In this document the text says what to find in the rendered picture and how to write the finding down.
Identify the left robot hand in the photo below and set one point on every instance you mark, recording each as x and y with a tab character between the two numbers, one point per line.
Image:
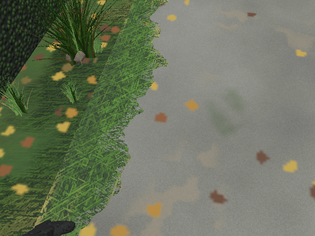
52	228

